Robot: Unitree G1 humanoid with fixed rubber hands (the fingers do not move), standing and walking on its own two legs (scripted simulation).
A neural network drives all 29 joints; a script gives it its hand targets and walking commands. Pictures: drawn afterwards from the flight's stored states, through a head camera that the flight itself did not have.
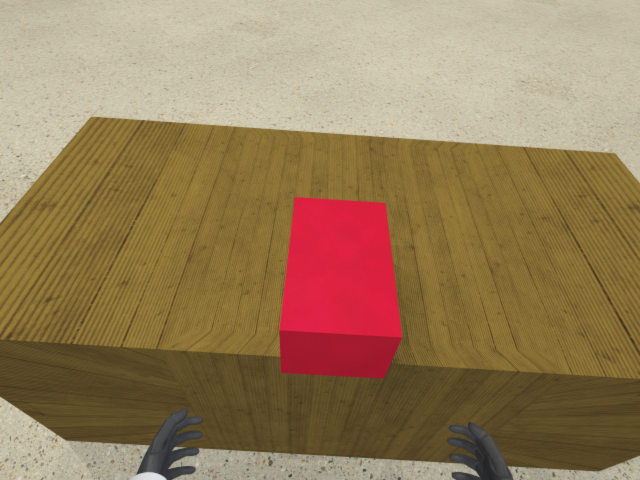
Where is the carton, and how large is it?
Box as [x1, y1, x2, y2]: [279, 197, 401, 378]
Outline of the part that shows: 295,197 279,329 281,372 383,378 401,338 385,203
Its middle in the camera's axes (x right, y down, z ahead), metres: +0.03 +0.08 +0.68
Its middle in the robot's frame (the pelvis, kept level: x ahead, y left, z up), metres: +0.46 +0.01 -0.08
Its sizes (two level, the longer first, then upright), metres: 0.279 0.171 0.141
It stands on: a pedestal, 0.62 m high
